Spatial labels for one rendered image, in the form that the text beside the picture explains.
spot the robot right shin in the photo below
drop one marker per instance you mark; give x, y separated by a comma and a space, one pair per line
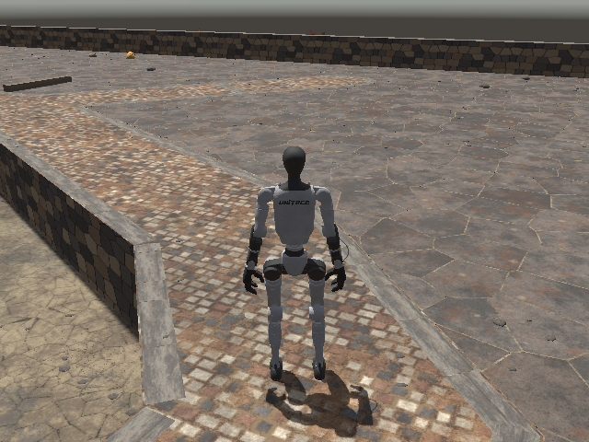
318, 336

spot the left robot hand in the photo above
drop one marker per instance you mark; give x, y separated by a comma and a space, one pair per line
248, 281

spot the robot left forearm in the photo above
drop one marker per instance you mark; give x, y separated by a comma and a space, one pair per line
253, 251

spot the robot right foot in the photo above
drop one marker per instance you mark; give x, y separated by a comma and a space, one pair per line
319, 372

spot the robot right forearm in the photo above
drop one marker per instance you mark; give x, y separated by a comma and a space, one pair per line
335, 250

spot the right robot hand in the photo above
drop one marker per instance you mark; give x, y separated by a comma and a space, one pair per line
341, 277

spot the right robot upper arm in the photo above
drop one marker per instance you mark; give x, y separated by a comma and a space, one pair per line
326, 208

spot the left robot upper arm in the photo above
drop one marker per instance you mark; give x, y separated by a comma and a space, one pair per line
261, 212

